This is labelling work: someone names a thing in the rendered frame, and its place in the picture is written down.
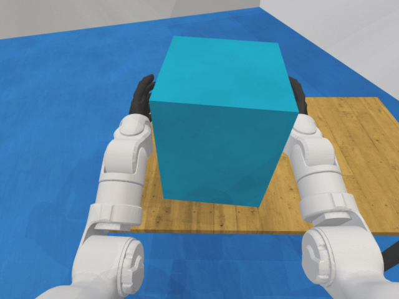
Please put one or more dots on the robot left hand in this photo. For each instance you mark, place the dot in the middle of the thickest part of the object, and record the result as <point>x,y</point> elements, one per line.
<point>140,103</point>

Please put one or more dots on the right robot upper arm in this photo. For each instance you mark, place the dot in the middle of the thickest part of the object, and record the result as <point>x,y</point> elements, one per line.
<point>346,261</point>

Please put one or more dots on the robot right hand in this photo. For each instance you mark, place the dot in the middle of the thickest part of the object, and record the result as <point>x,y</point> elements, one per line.
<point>299,95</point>

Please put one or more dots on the left robot forearm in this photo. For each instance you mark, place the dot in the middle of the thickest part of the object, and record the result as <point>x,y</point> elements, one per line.
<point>122,177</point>

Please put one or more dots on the left robot upper arm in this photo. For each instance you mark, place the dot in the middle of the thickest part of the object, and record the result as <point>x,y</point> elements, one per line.
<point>107,267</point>

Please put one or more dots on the table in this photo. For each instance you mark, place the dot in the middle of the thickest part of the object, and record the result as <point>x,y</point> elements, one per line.
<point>365,137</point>

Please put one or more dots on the carton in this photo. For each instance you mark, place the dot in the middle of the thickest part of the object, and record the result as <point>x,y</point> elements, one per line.
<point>222,111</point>

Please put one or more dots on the right robot forearm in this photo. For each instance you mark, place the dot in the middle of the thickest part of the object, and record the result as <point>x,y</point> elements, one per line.
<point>324,198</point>

